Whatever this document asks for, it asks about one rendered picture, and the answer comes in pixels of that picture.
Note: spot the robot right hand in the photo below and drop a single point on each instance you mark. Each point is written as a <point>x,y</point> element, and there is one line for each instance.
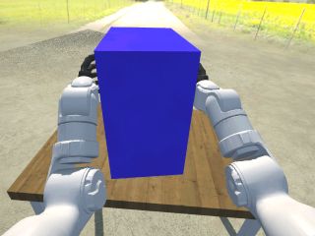
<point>202,76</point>

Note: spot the robot left hand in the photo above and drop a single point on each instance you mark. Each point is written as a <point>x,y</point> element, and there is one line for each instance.
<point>87,67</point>

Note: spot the carton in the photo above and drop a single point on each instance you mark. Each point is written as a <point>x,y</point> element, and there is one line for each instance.
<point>147,81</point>

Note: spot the robot right upper arm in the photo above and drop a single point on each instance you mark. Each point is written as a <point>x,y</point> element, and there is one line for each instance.
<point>258,184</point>

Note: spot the table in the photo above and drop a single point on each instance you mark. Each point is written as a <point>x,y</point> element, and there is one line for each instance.
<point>200,190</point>

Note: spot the robot right forearm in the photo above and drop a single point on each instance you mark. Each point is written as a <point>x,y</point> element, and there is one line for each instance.
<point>237,138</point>

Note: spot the robot left upper arm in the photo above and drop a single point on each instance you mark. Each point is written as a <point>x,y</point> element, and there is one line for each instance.
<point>71,197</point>

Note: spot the robot left forearm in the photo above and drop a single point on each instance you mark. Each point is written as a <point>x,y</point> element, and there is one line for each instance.
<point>77,121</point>

